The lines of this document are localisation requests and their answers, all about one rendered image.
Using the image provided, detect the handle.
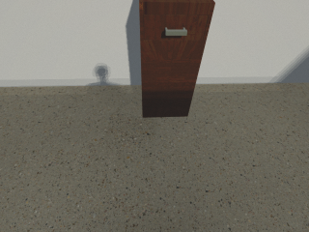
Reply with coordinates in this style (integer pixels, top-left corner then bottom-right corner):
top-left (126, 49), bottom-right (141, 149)
top-left (165, 27), bottom-right (187, 36)

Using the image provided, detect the drawer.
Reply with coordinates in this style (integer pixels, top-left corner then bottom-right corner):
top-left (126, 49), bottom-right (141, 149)
top-left (143, 14), bottom-right (208, 41)

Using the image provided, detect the cabinet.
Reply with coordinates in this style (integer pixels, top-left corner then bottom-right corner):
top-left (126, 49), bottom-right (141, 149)
top-left (139, 0), bottom-right (215, 118)

